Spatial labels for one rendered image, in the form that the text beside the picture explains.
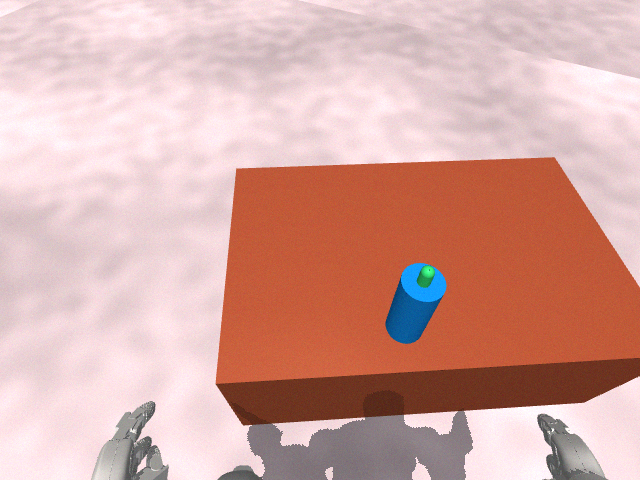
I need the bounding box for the bottle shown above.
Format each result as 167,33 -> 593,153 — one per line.
386,263 -> 446,344

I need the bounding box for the right robot hand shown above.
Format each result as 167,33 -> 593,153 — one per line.
537,414 -> 605,480

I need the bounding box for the left robot hand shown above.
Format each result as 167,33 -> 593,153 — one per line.
91,401 -> 169,480

